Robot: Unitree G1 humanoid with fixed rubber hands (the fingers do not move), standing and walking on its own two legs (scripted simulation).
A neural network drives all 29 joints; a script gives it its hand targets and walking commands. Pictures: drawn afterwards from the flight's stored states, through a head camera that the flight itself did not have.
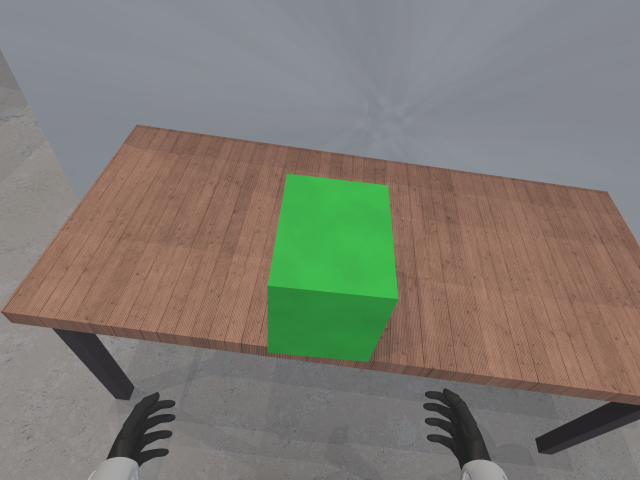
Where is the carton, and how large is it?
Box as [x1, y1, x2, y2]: [267, 174, 397, 361]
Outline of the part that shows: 287,174 267,285 268,352 367,361 397,300 387,185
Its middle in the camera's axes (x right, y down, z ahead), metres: +0.01 +0.06 +0.70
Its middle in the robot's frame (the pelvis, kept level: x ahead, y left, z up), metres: +0.48 +0.01 -0.10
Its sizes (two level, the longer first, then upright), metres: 0.243 0.186 0.221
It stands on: a table, 0.56 m high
